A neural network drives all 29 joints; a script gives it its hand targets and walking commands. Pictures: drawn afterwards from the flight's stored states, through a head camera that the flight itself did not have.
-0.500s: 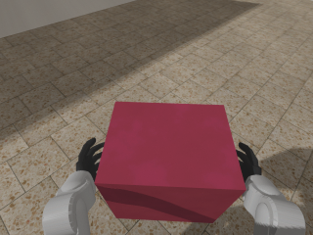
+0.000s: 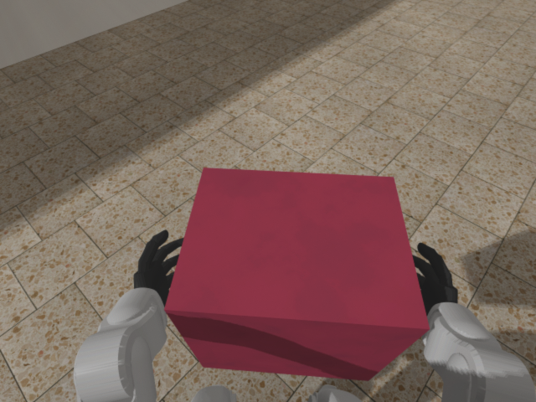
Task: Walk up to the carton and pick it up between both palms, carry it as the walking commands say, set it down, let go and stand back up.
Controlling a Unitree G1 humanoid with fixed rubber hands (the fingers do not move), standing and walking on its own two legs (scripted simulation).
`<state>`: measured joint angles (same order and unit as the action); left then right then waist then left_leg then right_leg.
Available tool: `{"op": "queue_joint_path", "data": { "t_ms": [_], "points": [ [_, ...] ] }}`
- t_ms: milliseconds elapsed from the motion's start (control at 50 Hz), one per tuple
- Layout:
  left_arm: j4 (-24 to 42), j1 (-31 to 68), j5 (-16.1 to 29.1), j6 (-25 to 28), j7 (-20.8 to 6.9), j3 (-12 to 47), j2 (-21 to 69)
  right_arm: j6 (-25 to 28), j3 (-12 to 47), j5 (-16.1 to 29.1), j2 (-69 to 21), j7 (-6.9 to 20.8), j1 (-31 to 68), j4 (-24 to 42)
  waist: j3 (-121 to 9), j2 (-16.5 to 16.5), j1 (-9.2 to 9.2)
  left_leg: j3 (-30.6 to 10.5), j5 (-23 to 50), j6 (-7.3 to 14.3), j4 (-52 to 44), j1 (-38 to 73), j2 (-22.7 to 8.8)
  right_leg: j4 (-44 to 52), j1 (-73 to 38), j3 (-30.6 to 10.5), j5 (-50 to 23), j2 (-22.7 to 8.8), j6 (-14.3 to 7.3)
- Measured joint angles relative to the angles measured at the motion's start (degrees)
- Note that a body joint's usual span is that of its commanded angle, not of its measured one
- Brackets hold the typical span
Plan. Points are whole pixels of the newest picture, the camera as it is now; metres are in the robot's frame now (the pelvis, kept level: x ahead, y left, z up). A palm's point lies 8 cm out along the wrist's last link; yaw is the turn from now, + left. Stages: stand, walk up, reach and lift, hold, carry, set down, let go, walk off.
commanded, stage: carry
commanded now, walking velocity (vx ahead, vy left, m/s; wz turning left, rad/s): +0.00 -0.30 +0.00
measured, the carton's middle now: (290, 280) +0.29 +0.00 +0.03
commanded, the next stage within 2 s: none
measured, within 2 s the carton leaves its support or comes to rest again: neither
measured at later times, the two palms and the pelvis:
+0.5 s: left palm (234, 343) +0.19 +0.07 +0.08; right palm out of the picture +0.18 -0.28 +0.09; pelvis -0.07 -0.11 +0.00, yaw -2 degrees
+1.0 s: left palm out of the picture +0.10 -0.01 +0.07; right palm out of the picture +0.12 -0.36 +0.09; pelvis -0.13 -0.21 +0.00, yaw +4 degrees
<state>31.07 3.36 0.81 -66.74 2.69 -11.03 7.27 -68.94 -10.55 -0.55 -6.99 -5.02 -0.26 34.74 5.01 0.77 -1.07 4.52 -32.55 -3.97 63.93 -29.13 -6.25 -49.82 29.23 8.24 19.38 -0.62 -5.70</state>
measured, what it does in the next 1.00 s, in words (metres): steps to the right: left foot, then right foot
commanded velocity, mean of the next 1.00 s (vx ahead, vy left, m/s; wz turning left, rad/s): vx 0.00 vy -0.30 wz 0.00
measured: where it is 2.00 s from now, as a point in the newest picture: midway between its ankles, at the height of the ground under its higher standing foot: outside the picture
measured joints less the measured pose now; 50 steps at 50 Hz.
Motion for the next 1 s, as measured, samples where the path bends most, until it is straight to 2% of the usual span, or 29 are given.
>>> {"op": "queue_joint_path", "data": {
  "t_ms": [100, 140, 180, 200, 240, 280, 320, 360, 420, 520, 560, 620, 720, 780, 860, 900, 920, 960, 1000],
  "points": [
    [1.06, -0.01, -0.39, 1.26, -0.22, -0.19, -0.02, -0.4, -0.4, 0.0, 0.0, 0.28, 2.89, -0.08, -1.1, 0.04, 0.01, 0.25, 0.0, 0.0, -0.21, 2.36, 0.8, 0.0, 0.01, 6.27, -0.45, 1.29, -2.48],
    [0.85, -0.02, -1.0, 0.94, -0.19, -0.25, -0.03, -0.43, -0.5, 0.0, 0.01, 0.44, 3.52, -1.4, -1.5, 0.07, 0.04, 0.69, -0.43, 0.2, -3.59, 5.16, 0.93, 0.01, 0.13, 8.24, -0.81, 1.84, -3.15],
    [0.15, -0.05, -1.46, -0.5, 0.21, -0.56, -0.92, -0.1, 0.12, 0.02, 0.01, 0.6, 3.83, -4.65, -1.47, 2.02, -0.35, 1.26, -1.61, 4.02, -5.33, 6.26, 1.22, 0.03, 0.11, 8.12, -1.16, 1.85, -2.81],
    [-0.64, -0.1, -1.66, -1.49, 0.48, -0.56, -1.21, -0.2, 0.23, 0.0, 0.02, 0.58, 3.7, -6.33, -1.52, 1.92, -0.38, 1.21, -0.31, 5.26, -5.51, 6.44, 0.66, -1.46, 0.3, 7.68, 1.64, 2.39, -0.92],
    [-2.06, -0.1, -1.99, -3.31, 1.06, -0.55, -1.33, -0.08, 0.43, 0.01, 0.04, 0.65, 2.33, -8.69, -1.5, 1.65, -0.31, 1.05, 1.55, 5.82, -6.41, 7.23, -0.25, -12.16, 2.5, 3.5, 5.31, 2.86, 1.28],
    [-3.03, 0.0, -1.56, -4.55, 1.69, -0.52, -1.19, 0.19, 0.58, 0.0, -0.06, 0.73, 0.01, -9.09, -1.54, 1.7, -0.33, 1.02, 2.7, 5.82, -8.05, 7.97, -0.54, -21.51, 3.98, -2.34, 5.51, 2.54, 1.79],
    [-4.1, 0.04, -1.42, -4.67, 1.75, -0.52, -0.73, -0.26, 0.33, -0.02, -0.08, 0.55, -1.01, -8.67, -1.68, 1.73, -0.37, 1.1, 3.79, 5.68, -9.52, 8.2, -0.9, -27.02, 4.08, -6.97, 5.54, 1.2, 2.51],
    [-4.5, 0.06, -1.19, -4.22, 1.73, -0.52, -0.56, -1.29, -0.26, -0.02, -0.1, 0.29, -0.1, -8.21, -1.83, 1.8, -0.42, 1.47, 4.75, 4.87, -10.28, 7.51, -1.95, -28.48, 4.13, -9.58, 5.58, -0.52, 3.58],
    [-2.48, 0.09, -0.96, -2.48, 1.3, -0.53, -0.59, -1.84, -0.63, -0.01, -0.12, 0.15, 2.58, -6.15, -1.44, 1.86, -0.44, 2.68, 5.75, 3.0, -10.4, 5.82, -4.29, -25.35, 4.18, -10.13, 6.49, -2.78, 4.8],
    [0.5, 1.99, -0.65, -0.58, 0.94, -0.54, -0.61, -0.66, -1.21, -0.01, -0.14, 0.77, 5.02, -2.86, -1.68, 1.93, -0.47, 3.84, 8.33, 0.03, -10.5, -0.1, -6.83, -3.82, 2.8, -9.55, 6.27, -3.2, 5.02],
    [-1.38, 2.66, -0.65, 0.47, 1.0, -0.49, 0.26, -0.15, -2.11, -0.02, 0.09, 0.91, 4.94, -3.33, 0.19, -0.87, -0.22, 1.76, 9.18, -0.6, -10.51, -0.94, -7.82, -1.97, 2.65, -7.97, 3.43, -1.92, 6.22],
    [-3.92, 2.67, -0.36, 0.25, 1.07, -0.23, 0.15, 0.09, -1.96, -0.01, 0.09, 0.5, 2.59, -3.93, 2.15, -1.45, -0.03, -0.45, -1.94, -0.61, -4.75, -1.24, -4.03, -1.87, 2.63, -7.43, 1.51, -2.41, 5.96],
    [-0.02, 2.43, 0.24, 0.5, 0.08, -0.22, 0.11, 0.39, -0.61, 0.0, 0.11, 0.03, 1.19, 1.18, 4.12, -1.47, 0.05, 0.4, -2.56, -0.61, -1.48, -0.17, 0.01, -1.22, 2.83, -5.3, 0.11, -1.89, 3.85],
    [2.44, 2.44, 0.59, 2.15, -0.49, -0.23, 0.1, 0.74, -0.5, -0.01, 0.11, 0.04, 2.49, 3.96, 3.94, -1.46, 0.05, 0.68, -2.56, -0.61, -1.48, 1.12, 0.97, -1.23, 2.84, -2.1, -0.33, -0.68, 2.45],
    [2.22, 2.41, 0.18, 2.52, -0.53, -0.31, 0.09, 0.47, -0.78, -0.01, 0.12, 0.21, 3.75, 3.05, 1.72, -1.35, 0.09, 0.78, -2.59, -0.54, -5.36, 5.49, 1.84, -1.22, 2.87, 2.51, -0.75, 1.08, 0.94],
    [1.48, 1.7, -0.35, 1.39, -0.41, -0.9, -0.36, 0.61, -0.2, 0.01, -0.27, 0.19, 3.74, 0.0, 0.51, 0.86, 0.03, 0.92, -1.69, 3.66, -6.31, 5.98, 2.16, -1.23, 2.77, 2.83, -0.93, 1.05, 0.91],
    [0.67, 1.12, -0.69, 0.65, -0.25, -0.94, -0.39, 0.37, -0.05, 0.0, -0.25, 0.16, 3.41, -1.68, -0.17, 0.89, 0.06, 0.65, -1.27, 5.13, -6.35, 6.21, 1.68, -2.92, 2.75, 2.7, 1.9, 1.42, 1.68],
    [-0.55, 0.78, -1.27, -1.29, 0.34, -0.93, -0.41, 0.25, 0.24, 0.01, -0.21, 0.24, 2.02, -4.22, -0.42, 0.8, 0.11, 0.15, -0.42, 6.04, -7.26, 7.68, 0.77, -12.5, 3.42, 0.16, 6.17, 1.68, 2.11],
    [-1.02, 0.8, -1.08, -2.97, 1.05, -0.92, -0.37, 0.32, 0.44, 0.0, -0.28, 0.46, 0.15, -5.06, -0.51, 0.83, 0.1, -0.09, 0.49, 6.05, -8.74, 8.99, 0.19, -20.68, 3.7, -4.03, 6.68, 1.5, 2.13]
  ]
}}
